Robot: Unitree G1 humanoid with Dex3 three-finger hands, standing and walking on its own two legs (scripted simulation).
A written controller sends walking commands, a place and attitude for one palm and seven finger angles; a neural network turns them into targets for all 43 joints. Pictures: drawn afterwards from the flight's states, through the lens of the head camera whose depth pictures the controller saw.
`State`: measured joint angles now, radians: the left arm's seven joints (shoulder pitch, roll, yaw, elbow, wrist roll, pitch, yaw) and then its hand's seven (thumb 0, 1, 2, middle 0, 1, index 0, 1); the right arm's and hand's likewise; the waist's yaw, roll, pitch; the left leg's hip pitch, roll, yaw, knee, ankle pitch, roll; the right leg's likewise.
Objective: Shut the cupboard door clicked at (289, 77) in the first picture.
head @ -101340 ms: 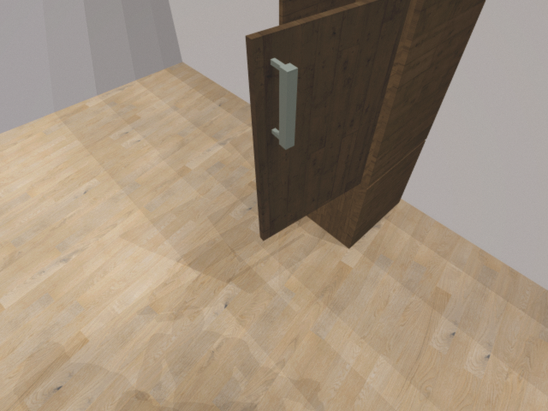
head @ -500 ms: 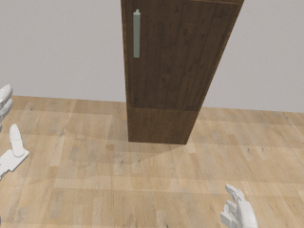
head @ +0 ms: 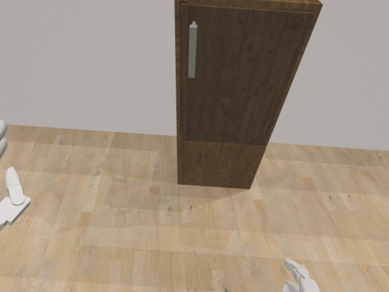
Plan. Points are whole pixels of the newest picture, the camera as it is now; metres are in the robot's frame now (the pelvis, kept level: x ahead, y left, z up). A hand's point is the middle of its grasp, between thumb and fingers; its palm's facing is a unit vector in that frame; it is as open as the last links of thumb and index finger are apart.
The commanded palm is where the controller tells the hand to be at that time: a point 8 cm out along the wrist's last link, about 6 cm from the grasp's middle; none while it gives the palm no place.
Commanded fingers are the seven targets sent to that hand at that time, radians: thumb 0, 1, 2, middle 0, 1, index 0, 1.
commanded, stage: stop stepping back and stand still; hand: left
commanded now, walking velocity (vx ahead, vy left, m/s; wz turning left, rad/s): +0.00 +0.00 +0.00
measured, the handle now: (192, 50) +0.82 +0.06 +0.12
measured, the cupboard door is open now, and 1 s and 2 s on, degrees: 0 0 0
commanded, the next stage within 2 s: let the arm hang, fingers relaxed in 0.10 s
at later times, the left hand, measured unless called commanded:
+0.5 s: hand out of the picture +0.05 +0.17 -0.17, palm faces -0.01 -0.98 -0.17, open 7.3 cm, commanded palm none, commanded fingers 0.00 0.90 0.90 -0.20 -0.30 -0.20 -0.30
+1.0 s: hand out of the picture -0.01 +0.19 -0.17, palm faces +0.02 -0.96 -0.26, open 7.3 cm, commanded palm none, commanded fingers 0.00 0.90 0.90 -0.20 -0.30 -0.20 -0.30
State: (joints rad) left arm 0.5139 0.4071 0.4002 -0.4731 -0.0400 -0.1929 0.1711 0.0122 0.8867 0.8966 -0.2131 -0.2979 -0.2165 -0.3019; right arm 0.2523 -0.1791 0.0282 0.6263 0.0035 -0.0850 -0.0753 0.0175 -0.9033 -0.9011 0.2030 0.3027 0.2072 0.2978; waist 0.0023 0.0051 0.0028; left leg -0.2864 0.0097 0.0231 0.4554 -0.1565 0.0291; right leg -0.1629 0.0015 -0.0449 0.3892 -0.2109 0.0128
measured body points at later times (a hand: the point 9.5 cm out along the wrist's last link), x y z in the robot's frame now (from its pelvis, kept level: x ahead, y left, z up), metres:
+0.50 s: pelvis -0.01 +0.00 -0.01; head +0.01 +0.01 +0.44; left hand +0.05 +0.22 -0.16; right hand +0.07 -0.27 -0.14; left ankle +0.06 +0.10 -0.74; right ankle +0.00 -0.13 -0.74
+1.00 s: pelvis +0.00 -0.01 +0.00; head +0.00 -0.02 +0.45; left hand -0.01 +0.24 -0.15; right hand +0.02 -0.24 -0.16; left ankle +0.06 +0.10 -0.74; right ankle +0.00 -0.13 -0.74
